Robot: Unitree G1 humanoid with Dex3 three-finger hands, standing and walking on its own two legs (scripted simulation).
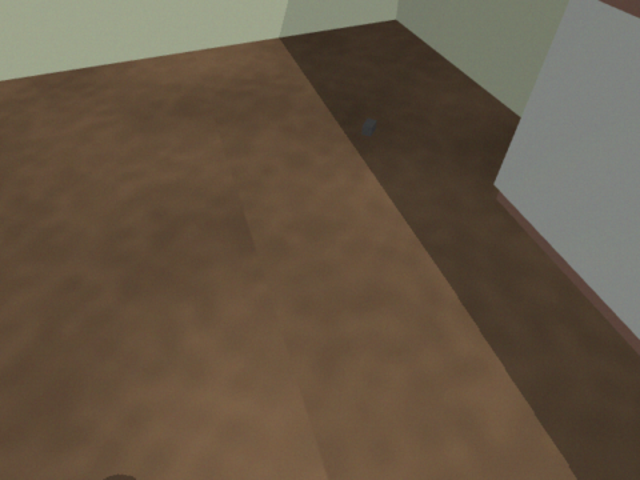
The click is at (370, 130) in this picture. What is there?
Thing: small box
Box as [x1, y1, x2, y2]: [362, 118, 376, 136]
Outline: 368,118 362,126 362,134 370,136 375,129 376,120
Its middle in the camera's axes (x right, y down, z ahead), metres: +0.27 -0.65 +2.19
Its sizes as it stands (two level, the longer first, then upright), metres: 0.084 0.054 0.054
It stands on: the floor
